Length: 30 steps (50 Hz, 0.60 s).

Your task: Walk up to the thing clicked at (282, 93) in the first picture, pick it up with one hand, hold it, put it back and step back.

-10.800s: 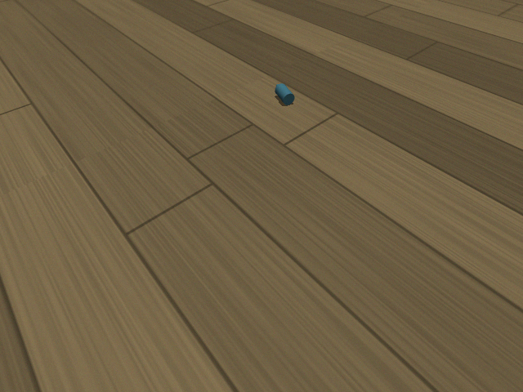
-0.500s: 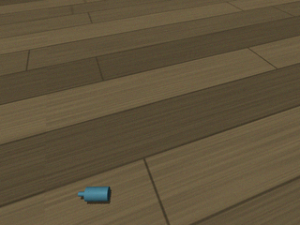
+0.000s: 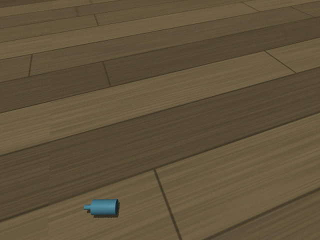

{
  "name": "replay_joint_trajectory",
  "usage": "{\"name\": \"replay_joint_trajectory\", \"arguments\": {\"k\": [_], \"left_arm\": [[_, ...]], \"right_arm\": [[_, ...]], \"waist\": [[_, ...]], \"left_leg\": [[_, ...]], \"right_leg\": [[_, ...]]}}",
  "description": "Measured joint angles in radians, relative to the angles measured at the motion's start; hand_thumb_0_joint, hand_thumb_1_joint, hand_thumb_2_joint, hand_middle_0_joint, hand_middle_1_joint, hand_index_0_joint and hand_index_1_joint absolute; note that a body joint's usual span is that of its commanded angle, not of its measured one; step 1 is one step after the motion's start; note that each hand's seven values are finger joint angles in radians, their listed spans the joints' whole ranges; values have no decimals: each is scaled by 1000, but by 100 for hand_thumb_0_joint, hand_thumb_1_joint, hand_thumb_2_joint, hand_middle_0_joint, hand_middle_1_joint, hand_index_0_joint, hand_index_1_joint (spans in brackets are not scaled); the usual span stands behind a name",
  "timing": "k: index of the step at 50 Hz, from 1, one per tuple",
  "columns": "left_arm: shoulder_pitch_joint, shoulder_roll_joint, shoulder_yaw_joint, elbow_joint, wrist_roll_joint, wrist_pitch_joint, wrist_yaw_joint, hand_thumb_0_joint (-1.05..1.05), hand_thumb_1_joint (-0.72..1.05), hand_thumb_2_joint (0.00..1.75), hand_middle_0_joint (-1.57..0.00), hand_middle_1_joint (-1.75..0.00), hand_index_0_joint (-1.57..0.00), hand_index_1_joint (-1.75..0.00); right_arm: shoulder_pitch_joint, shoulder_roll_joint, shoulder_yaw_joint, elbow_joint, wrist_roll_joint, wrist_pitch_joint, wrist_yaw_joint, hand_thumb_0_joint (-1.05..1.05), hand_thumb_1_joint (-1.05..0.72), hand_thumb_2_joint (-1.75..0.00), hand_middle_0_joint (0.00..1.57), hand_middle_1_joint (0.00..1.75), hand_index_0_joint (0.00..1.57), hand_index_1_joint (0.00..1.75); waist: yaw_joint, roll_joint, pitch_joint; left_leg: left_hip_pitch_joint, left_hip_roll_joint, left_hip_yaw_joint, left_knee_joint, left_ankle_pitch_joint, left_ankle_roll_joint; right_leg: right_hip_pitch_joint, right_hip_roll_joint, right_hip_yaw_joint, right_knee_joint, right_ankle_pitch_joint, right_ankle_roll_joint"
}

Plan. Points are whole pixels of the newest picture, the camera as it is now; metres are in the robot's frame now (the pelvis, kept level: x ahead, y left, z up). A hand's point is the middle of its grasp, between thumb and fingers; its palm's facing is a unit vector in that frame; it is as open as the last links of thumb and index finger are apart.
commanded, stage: stand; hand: left
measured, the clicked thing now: (100, 207) +0.43 +0.40 -0.74
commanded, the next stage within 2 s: walk up in 0.38 s
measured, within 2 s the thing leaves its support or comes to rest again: neither
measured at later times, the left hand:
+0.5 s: hand out of the picture +0.05 +0.28 -0.15, palm faces +0.00 -0.90 -0.44, open 7.4 cm
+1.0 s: hand out of the picture +0.04 +0.44 -0.18, palm faces +0.03 -0.92 -0.39, open 7.4 cm
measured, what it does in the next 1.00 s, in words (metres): steps to the left: left foot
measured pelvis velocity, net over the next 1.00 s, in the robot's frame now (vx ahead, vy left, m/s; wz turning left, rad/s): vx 0.00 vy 0.16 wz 0.06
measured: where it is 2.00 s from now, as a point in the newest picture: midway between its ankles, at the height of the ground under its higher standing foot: outside the picture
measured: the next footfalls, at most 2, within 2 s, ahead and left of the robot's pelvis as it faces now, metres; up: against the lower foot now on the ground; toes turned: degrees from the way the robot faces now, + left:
left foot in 0.76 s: +0.02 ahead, +0.26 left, +0.00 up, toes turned -1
right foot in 1.30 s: +0.02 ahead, +0.00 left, +0.00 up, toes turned +0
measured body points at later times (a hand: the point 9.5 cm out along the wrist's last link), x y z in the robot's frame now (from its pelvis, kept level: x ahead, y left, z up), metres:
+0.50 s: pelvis -0.01 +0.02 +0.00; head +0.02 +0.00 +0.44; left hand +0.05 +0.33 -0.12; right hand +0.08 -0.31 -0.14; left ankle -0.02 +0.14 -0.71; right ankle -0.02 -0.11 -0.75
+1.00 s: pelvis +0.00 +0.16 -0.02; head +0.05 +0.19 +0.42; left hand +0.04 +0.49 -0.16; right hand +0.11 -0.13 -0.13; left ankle +0.03 +0.27 -0.75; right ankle -0.01 +0.01 -0.71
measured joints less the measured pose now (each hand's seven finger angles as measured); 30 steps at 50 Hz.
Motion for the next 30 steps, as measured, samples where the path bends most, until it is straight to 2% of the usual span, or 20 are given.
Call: {"name": "replay_joint_trajectory", "arguments": {"k": [19,20,21,23,25,28,30], "left_arm": [[-3,-1,0,-2,0,-3,1,0,90,90,-20,-30,-21,-30],[0,-4,5,-7,-1,-8,5,0,90,90,-20,-30,-21,-30],[7,-8,12,-21,-1,-18,14,0,90,90,-20,-30,-21,-30],[33,-16,28,-58,5,-34,40,0,90,90,-20,-30,-21,-30],[65,-15,38,-82,11,-36,59,0,90,90,-20,-30,-21,-30],[98,8,53,-102,20,-26,72,0,90,90,-21,-30,-21,-30],[116,30,61,-120,24,-27,76,0,90,90,-21,-30,-21,-30]], "right_arm": [[-3,-1,-1,-3,1,2,2,1,-91,-90,21,30,21,30],[-1,-6,-11,-17,-15,15,12,1,-91,-90,21,30,21,30],[0,-16,-24,-39,-32,33,24,1,-90,-90,21,30,21,30],[0,-47,-49,-87,-58,69,40,1,-90,-90,21,30,21,30],[5,-77,-74,-133,-69,94,51,1,-90,-90,21,30,21,30],[23,-110,-105,-188,-70,115,70,1,-91,-90,20,30,21,30],[34,-123,-119,-213,-70,125,77,1,-91,-90,20,30,21,30]], "waist": [[-3,-1,2],[-4,4,4],[-4,14,11],[6,38,33],[9,59,47],[-4,85,62],[-7,97,72]], "left_leg": [[-5,4,-4,2,0,-3],[-20,6,-6,27,-10,2],[-54,5,-14,99,-65,9],[-141,-12,-50,312,-190,20],[-224,-30,-84,505,-262,24],[-316,-31,-135,684,-280,16],[-344,-20,-167,719,-267,10]], "right_leg": [[0,4,-3,-5,3,-2],[-6,6,-6,1,1,-3],[-14,7,-7,11,-3,-3],[-32,6,2,40,-12,-1],[-48,-6,8,68,-24,6],[-64,-31,-1,105,-46,23],[-75,-48,-7,136,-64,39]]}}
